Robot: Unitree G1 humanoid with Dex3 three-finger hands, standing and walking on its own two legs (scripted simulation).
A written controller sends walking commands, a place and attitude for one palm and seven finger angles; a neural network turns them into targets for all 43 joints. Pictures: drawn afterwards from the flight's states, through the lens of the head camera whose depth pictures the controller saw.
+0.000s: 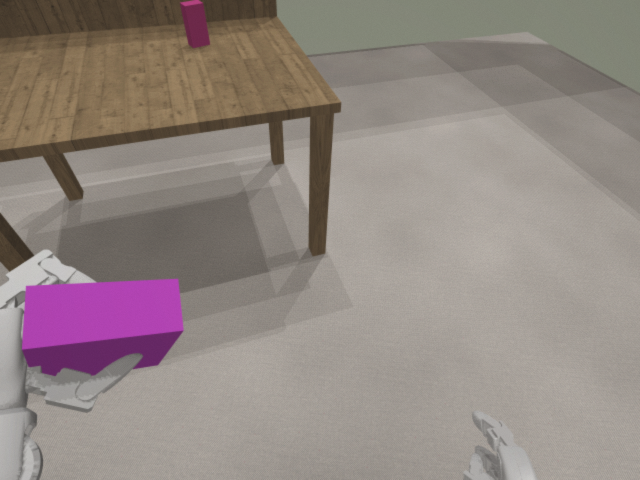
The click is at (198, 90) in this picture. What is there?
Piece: table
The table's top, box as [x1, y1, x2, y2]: [0, 16, 340, 161]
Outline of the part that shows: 340,101 276,16 206,22 210,44 196,48 191,47 187,43 183,24 0,38 0,161 339,112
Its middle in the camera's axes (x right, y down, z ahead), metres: -0.57 -0.53 +1.25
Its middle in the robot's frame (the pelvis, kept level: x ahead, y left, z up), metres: +1.26 +0.64 -0.09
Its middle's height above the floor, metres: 0.68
